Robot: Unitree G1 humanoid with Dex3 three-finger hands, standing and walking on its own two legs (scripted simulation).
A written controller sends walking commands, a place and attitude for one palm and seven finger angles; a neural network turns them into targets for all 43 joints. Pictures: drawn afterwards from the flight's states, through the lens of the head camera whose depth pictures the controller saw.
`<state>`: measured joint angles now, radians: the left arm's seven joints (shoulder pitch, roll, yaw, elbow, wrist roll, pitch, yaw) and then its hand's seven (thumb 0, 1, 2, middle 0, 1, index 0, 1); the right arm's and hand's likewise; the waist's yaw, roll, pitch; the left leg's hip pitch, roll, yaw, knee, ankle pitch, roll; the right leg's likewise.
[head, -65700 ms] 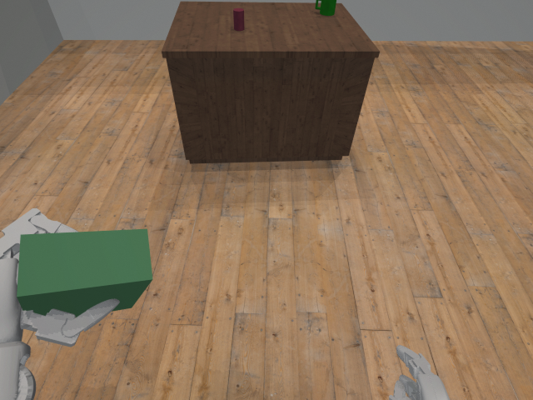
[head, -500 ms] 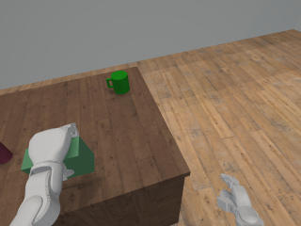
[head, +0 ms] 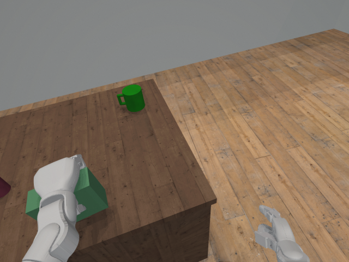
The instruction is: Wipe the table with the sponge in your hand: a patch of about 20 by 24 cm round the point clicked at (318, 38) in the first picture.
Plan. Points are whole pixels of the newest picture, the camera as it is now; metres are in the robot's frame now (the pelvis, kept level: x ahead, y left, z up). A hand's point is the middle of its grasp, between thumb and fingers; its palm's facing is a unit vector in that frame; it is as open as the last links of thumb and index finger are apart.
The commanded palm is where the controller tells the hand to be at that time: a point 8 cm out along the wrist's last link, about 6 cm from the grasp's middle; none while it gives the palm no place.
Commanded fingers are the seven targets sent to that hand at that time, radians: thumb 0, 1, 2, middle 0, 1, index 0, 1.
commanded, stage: move the sponge above the wiping area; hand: left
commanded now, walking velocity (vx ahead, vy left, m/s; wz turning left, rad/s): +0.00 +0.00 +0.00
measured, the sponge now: (74, 203) +0.23 +0.30 +0.01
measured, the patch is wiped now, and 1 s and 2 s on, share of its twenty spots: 0.00 0.00 0.00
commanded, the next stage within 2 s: none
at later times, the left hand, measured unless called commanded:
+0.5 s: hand (86, 198) +0.24 +0.26 +0.03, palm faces -0.10 -0.16 -0.98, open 9.7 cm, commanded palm +0.22 +0.26 +0.11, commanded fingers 0.00 0.10 1.30 -1.20 -1.60 -1.20 -1.60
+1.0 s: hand (93, 197) +0.24 +0.24 +0.04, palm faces -0.05 -0.13 -0.99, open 9.7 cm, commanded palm +0.21 +0.25 +0.11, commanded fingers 0.00 0.10 1.30 -1.20 -1.60 -1.20 -1.60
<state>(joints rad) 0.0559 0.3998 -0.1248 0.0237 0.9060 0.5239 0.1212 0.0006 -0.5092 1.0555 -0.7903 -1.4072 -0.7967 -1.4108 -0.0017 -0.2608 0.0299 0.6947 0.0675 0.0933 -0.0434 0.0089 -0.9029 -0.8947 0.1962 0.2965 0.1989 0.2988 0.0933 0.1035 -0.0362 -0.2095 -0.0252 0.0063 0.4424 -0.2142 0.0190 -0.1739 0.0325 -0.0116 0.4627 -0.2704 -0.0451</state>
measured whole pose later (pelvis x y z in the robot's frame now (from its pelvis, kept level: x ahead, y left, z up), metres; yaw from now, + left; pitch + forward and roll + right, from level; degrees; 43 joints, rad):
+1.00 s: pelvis +0.00 +0.00 +0.00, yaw +0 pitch -1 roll +0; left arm 0.11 0.37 -0.22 -0.02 0.96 0.35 0.10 0.00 -0.51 1.06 -0.79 -1.40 -0.79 -1.40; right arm 0.02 -0.25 0.01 0.67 0.03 0.06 -0.05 0.01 -0.90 -0.89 0.20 0.30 0.20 0.30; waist 0.12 0.09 -0.03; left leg -0.22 -0.02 0.01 0.46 -0.22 0.02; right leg -0.18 0.03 -0.01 0.47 -0.27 -0.05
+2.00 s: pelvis +0.01 +0.00 +0.00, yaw +0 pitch -2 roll +0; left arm 0.13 0.40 -0.12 -0.04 0.93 0.44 0.17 0.00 -0.52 1.06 -0.79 -1.40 -0.80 -1.41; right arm 0.01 -0.27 0.00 0.70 0.06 0.08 -0.04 0.01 -0.90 -0.89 0.19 0.30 0.20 0.30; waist 0.11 0.10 -0.04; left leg -0.19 -0.02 0.00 0.46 -0.23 0.01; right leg -0.15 0.04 -0.01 0.46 -0.28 -0.05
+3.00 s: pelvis +0.01 -0.01 +0.00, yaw +0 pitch -1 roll +1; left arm 0.17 0.37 -0.19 -0.04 0.90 0.48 0.04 0.00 -0.51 1.05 -0.79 -1.41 -0.80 -1.41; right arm 0.00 -0.28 0.02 0.66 0.05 0.11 -0.03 0.01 -0.90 -0.89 0.20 0.30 0.20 0.30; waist 0.10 0.10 -0.03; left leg -0.19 -0.02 0.00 0.45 -0.22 0.01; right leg -0.16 0.04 -0.01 0.46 -0.28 -0.06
